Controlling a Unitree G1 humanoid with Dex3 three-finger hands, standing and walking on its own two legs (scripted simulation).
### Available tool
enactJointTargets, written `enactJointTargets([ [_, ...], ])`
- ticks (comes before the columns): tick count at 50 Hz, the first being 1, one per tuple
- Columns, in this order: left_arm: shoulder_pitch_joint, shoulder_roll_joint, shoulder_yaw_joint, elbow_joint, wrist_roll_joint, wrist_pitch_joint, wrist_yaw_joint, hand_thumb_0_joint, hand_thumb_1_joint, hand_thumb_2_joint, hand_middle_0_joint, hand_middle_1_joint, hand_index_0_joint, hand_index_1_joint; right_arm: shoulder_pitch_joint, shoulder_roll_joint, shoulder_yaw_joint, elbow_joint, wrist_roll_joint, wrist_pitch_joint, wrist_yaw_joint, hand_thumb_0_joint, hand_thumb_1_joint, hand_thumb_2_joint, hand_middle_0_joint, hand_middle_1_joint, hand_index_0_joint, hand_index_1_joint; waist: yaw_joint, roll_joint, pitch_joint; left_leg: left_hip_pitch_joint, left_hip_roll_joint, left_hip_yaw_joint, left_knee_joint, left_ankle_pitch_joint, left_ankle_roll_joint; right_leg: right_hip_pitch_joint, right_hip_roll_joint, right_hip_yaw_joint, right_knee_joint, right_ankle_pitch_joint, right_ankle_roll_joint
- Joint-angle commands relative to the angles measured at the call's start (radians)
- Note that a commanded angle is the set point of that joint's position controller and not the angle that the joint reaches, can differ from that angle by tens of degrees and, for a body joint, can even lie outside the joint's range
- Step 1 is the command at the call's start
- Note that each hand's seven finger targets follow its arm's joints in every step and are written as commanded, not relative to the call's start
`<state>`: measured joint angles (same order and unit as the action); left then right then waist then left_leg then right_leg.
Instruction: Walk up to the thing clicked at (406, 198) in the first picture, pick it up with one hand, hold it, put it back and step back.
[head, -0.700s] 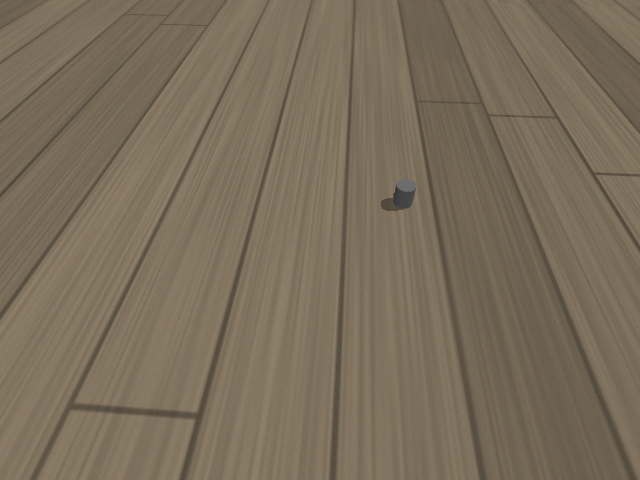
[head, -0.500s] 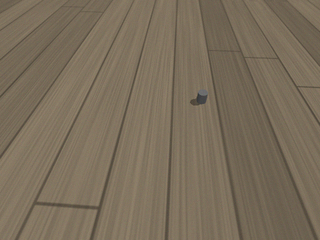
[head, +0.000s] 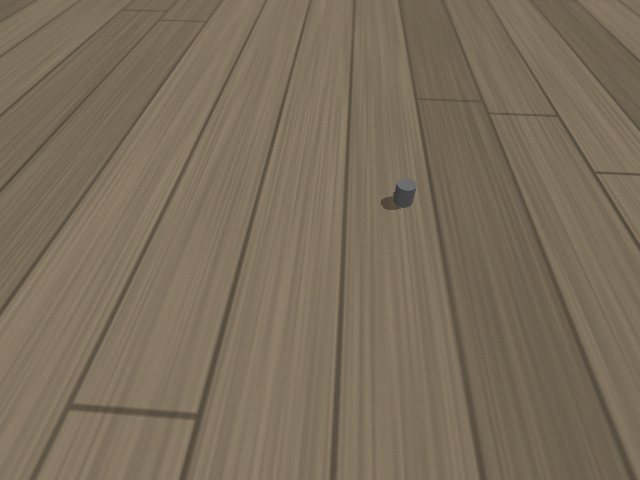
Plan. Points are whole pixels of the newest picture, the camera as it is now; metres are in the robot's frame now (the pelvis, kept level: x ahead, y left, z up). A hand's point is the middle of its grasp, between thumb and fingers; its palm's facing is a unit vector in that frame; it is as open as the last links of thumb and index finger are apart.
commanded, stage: stand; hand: left
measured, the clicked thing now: (405, 190) +1.43 -0.43 -0.73
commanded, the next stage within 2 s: walk up in 0.42 s
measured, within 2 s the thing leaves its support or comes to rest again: neither
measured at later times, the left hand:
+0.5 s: hand out of the picture +0.08 +0.26 -0.16, palm faces -0.09 -0.94 -0.33, open 7.4 cm
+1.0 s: hand (215, 369) +0.32 +0.17 -0.12, palm faces -0.37 -0.79 -0.49, open 7.4 cm
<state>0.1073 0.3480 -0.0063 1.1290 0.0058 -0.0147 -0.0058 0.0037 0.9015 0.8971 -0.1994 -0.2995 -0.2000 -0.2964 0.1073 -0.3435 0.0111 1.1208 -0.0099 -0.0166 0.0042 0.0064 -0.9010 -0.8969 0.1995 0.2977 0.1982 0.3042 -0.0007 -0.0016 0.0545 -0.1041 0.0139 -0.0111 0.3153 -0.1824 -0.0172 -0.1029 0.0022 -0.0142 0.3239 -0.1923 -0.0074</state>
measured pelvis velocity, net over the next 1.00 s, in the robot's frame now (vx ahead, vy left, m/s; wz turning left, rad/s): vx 0.18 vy -0.07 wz -0.51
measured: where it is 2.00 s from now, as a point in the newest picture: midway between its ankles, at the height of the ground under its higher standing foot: (359, 321)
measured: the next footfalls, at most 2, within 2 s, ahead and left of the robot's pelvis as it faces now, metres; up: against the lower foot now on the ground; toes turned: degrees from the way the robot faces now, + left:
right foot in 0.76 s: +0.15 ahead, -0.20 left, +0.00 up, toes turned -27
left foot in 1.24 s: +0.58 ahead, -0.05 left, +0.00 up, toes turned -38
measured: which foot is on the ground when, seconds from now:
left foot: down 0.00-0.78, up 0.80-1.00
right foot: down 0.00-0.50, up 0.52-0.74, down 0.76-1.00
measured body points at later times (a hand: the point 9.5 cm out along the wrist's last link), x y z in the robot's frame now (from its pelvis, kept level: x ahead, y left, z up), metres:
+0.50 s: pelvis +0.01 +0.00 -0.01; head +0.02 -0.01 +0.44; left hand +0.08 +0.31 -0.13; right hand +0.09 -0.31 -0.13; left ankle -0.01 +0.13 -0.74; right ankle -0.01 -0.11 -0.75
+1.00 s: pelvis +0.18 -0.07 -0.01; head +0.15 -0.13 +0.43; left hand +0.34 +0.21 -0.09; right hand +0.18 -0.41 -0.14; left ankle +0.32 +0.06 -0.67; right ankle +0.11 -0.18 -0.75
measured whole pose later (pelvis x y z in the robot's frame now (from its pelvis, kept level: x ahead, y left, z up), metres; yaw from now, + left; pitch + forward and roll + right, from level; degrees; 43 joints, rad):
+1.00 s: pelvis +0.18 -0.07 -0.01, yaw -29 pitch -3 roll +1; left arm 0.36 0.35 0.04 0.96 -0.02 -0.05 -0.01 0.00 0.90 0.90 -0.20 -0.30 -0.20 -0.30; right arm 0.11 -0.46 -0.06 0.82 -0.04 -0.01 0.14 0.01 -0.90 -0.90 0.20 0.30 0.20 0.30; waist 0.03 0.15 0.06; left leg -0.54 0.07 -0.07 1.06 -0.31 0.00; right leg -0.17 -0.01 0.05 0.54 -0.31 0.00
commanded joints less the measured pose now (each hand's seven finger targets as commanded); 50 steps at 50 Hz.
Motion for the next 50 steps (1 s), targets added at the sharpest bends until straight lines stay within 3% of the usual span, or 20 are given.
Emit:
enactJointTargets([
  [1, -0.032, 0.208, 0.041, -0.057, 0.001, -0.021, 0.016, 0.000, 0.900, 0.900, -0.200, -0.300, -0.200, -0.300, -0.032, -0.215, -0.040, -0.054, 0.004, -0.016, -0.016, 0.000, -0.900, -0.900, 0.200, 0.300, 0.200, 0.300, 0.003, 0.012, -0.081, 0.015, 0.114, -0.080, -0.033, 0.162, 0.039, 0.009, -0.133, 0.099, -0.050, 0.168, -0.020],
  [20, -0.024, 0.208, 0.040, -0.060, 0.001, -0.021, 0.017, 0.000, 0.900, 0.900, -0.200, -0.300, -0.200, -0.300, -0.032, -0.212, -0.040, -0.056, 0.004, -0.018, -0.017, 0.000, -0.900, -0.900, 0.200, 0.300, 0.200, 0.300, 0.005, 0.016, -0.093, 0.027, 0.119, -0.080, -0.032, 0.206, 0.038, 0.029, -0.136, 0.095, -0.044, 0.213, -0.020],
  [21, 0.080, 0.358, 0.121, -0.146, 0.014, -0.019, -0.021, 0.000, 0.900, 0.900, -0.200, -0.300, -0.200, -0.300, -0.065, -0.368, -0.148, -0.193, -0.034, -0.046, 0.024, 0.000, -0.900, -0.900, 0.200, 0.300, 0.200, 0.300, -0.007, 0.071, -0.105, 0.121, 0.081, 0.008, 0.180, -0.338, 0.081, -0.186, -0.146, 0.294, 0.010, -0.228, -0.103],
  [22, 0.044, 0.342, 0.116, -0.162, 0.014, -0.020, -0.034, 0.000, 0.900, 0.900, -0.200, -0.300, -0.200, -0.300, -0.045, -0.345, -0.146, -0.186, -0.038, -0.045, 0.036, 0.000, -0.900, -0.900, 0.200, 0.300, 0.200, 0.300, -0.034, 0.057, -0.043, 0.128, 0.071, -0.034, 0.201, -0.458, 0.109, -0.369, -0.166, 0.360, -0.026, -0.423, -0.108],
  [24, -0.165, 0.280, 0.117, -0.236, 0.015, -0.020, -0.046, 0.000, 0.900, 0.900, -0.200, -0.300, -0.200, -0.300, 0.115, -0.336, -0.159, -0.181, -0.031, -0.045, 0.045, 0.000, -0.900, -0.900, 0.200, 0.300, 0.200, 0.300, -0.170, 0.094, 0.023, 0.328, 0.162, -0.124, 0.047, -0.561, 0.159, -0.710, -0.081, 0.204, 0.082, -0.393, -0.034],
  [25, -0.247, 0.228, 0.111, -0.277, 0.010, -0.026, -0.048, 0.000, 0.900, 0.900, -0.200, -0.300, -0.200, -0.300, 0.182, -0.363, -0.175, -0.177, -0.032, -0.045, 0.044, 0.000, -0.900, -0.900, 0.200, 0.300, 0.200, 0.300, -0.220, 0.261, -0.010, 0.369, 0.360, -0.319, -0.134, -0.569, 0.226, -0.800, -0.005, 0.046, 0.409, -0.312, -0.028],
  [26, -0.215, 0.242, 0.113, -0.282, 0.023, -0.030, -0.045, 0.000, 0.900, 0.900, -0.200, -0.300, -0.200, -0.300, 0.117, -0.373, -0.184, -0.211, -0.031, -0.046, 0.045, 0.000, -0.900, -0.900, 0.200, 0.300, 0.200, 0.300, -0.172, 0.195, -0.031, 0.293, 0.478, -0.365, -0.194, -0.450, 0.266, -0.750, -0.069, 0.032, 0.551, -0.309, -0.023],
  [27, -0.118, 0.265, 0.115, -0.274, 0.019, -0.030, -0.045, 0.000, 0.900, 0.900, -0.200, -0.300, -0.200, -0.300, 0.023, -0.365, -0.182, -0.259, -0.033, -0.050, 0.046, 0.000, -0.900, -0.900, 0.200, 0.300, 0.200, 0.300, -0.091, 0.132, -0.056, 0.242, 0.485, -0.322, -0.190, -0.385, 0.256, -0.663, -0.115, 0.038, 0.590, -0.289, -0.025],
  [30, 0.024, 0.282, 0.126, -0.235, 0.005, -0.015, -0.073, 0.000, 0.900, 0.900, -0.200, -0.300, -0.200, -0.300, -0.059, -0.345, -0.176, -0.313, -0.040, -0.061, 0.056, 0.000, -0.900, -0.900, 0.200, 0.300, 0.200, 0.300, -0.019, 0.111, -0.027, 0.099, 0.380, -0.134, -0.188, -0.435, 0.222, -0.522, -0.160, 0.025, 0.580, -0.237, 0.000],
  [32, 0.086, 0.280, 0.132, -0.222, -0.004, -0.008, -0.085, 0.000, 0.900, 0.900, -0.200, -0.300, -0.200, -0.300, -0.139, -0.339, -0.178, -0.338, -0.037, -0.063, 0.071, 0.000, -0.900, -0.900, 0.200, 0.300, 0.200, 0.300, 0.024, 0.158, -0.003, 0.074, 0.298, 0.045, -0.123, -0.328, 0.178, -0.424, -0.172, -0.014, 0.507, -0.141, 0.006],
  [35, 0.100, 0.278, 0.137, -0.232, 0.002, -0.015, -0.083, 0.000, 0.900, 0.900, -0.200, -0.300, -0.200, -0.300, -0.118, -0.329, -0.179, -0.357, -0.040, -0.053, 0.082, 0.000, -0.900, -0.900, 0.200, 0.300, 0.200, 0.300, 0.018, 0.116, 0.014, -0.027, 0.224, 0.199, 0.015, -0.286, 0.159, -0.261, -0.142, -0.107, 0.409, -0.037, 0.004],
  [37, 0.212, 0.301, 0.152, -0.207, 0.000, -0.026, -0.068, 0.000, 0.900, 0.900, -0.200, -0.300, -0.200, -0.300, -0.132, -0.320, -0.170, -0.375, -0.042, -0.037, 0.084, 0.000, -0.900, -0.900, 0.200, 0.300, 0.200, 0.300, 0.081, 0.000, -0.039, -0.217, 0.173, 0.249, 0.262, -0.236, 0.147, 0.009, -0.087, -0.126, 0.353, -0.057, -0.020],
  [38, 0.381, 0.358, 0.176, -0.158, -0.001, -0.036, -0.050, 0.000, 0.900, 0.900, -0.200, -0.300, -0.200, -0.300, -0.151, -0.297, -0.161, -0.396, -0.048, -0.029, 0.085, 0.000, -0.900, -0.900, 0.200, 0.300, 0.200, 0.300, 0.172, -0.151, -0.097, -0.379, 0.117, 0.262, 0.609, -0.163, 0.120, 0.210, -0.056, -0.044, 0.309, -0.160, -0.057],
  [39, 0.485, 0.441, 0.198, -0.148, -0.003, -0.040, -0.021, 0.000, 0.900, 0.900, -0.200, -0.300, -0.200, -0.300, -0.118, -0.225, -0.129, -0.418, -0.042, -0.026, 0.096, 0.000, -0.900, -0.900, 0.200, 0.300, 0.200, 0.300, 0.206, -0.379, -0.074, -0.589, 0.005, 0.209, 0.852, -0.422, 0.061, 0.272, -0.165, 0.269, 0.115, -0.429, -0.100],
  [40, 0.419, 0.478, 0.195, -0.181, -0.007, -0.038, -0.012, 0.000, 0.900, 0.900, -0.200, -0.300, -0.200, -0.300, -0.123, -0.246, -0.123, -0.447, -0.025, -0.021, 0.113, 0.000, -0.900, -0.900, 0.200, 0.300, 0.200, 0.300, 0.155, -0.379, -0.037, -0.695, -0.049, 0.048, 0.955, -0.450, 0.021, 0.202, -0.331, 0.781, -0.158, -0.681, -0.184],
  [41, 0.338, 0.484, 0.184, -0.216, -0.017, -0.036, -0.006, 0.000, 0.900, 0.900, -0.200, -0.300, -0.200, -0.300, -0.168, -0.296, -0.129, -0.454, -0.033, -0.026, 0.114, 0.000, -0.900, -0.900, 0.200, 0.300, 0.200, 0.300, 0.127, -0.259, -0.015, -0.679, -0.006, -0.076, 0.963, -0.412, 0.004, 0.118, -0.404, 0.990, -0.250, -0.744, -0.249],
  [42, 0.254, 0.474, 0.184, -0.242, -0.020, -0.038, 0.003, 0.000, 0.900, 0.900, -0.200, -0.300, -0.200, -0.300, -0.174, -0.332, -0.139, -0.444, -0.027, -0.034, 0.116, 0.000, -0.900, -0.900, 0.200, 0.300, 0.200, 0.300, 0.088, -0.147, 0.004, -0.687, 0.055, -0.131, 0.959, -0.355, 0.012, 0.084, -0.408, 0.919, -0.231, -0.726, -0.270],
  [44, 0.149, 0.414, 0.156, -0.261, -0.025, -0.051, 0.030, 0.000, 0.900, 0.900, -0.200, -0.300, -0.200, -0.300, -0.088, -0.333, -0.131, -0.386, -0.006, -0.033, 0.118, 0.000, -0.900, -0.900, 0.200, 0.300, 0.200, 0.300, 0.013, -0.083, 0.013, -0.645, 0.100, -0.137, 0.891, -0.244, 0.030, 0.046, -0.314, 0.610, -0.128, -0.504, -0.186],
  [45, 0.150, 0.399, 0.151, -0.265, -0.024, -0.058, 0.035, 0.000, 0.900, 0.900, -0.200, -0.300, -0.200, -0.300, -0.054, -0.323, -0.128, -0.382, -0.011, -0.026, 0.117, 0.000, -0.900, -0.900, 0.200, 0.300, 0.200, 0.300, -0.004, -0.093, 0.007, -0.599, 0.102, -0.126, 0.840, -0.202, 0.031, 0.005, -0.279, 0.530, -0.105, -0.426, -0.165],
  [50, 0.131, 0.385, 0.147, -0.286, -0.026, -0.104, 0.035, 0.000, 0.900, 0.900, -0.200, -0.300, -0.200, -0.300, -0.017, -0.320, -0.140, -0.403, -0.040, 0.009, 0.137, 0.000, -0.900, -0.900, 0.200, 0.300, 0.200, 0.300, -0.045, -0.121, 0.094, -0.488, 0.076, -0.054, 0.667, 0.011, -0.009, -0.254, -0.151, 0.326, -0.171, -0.338, -0.129],
])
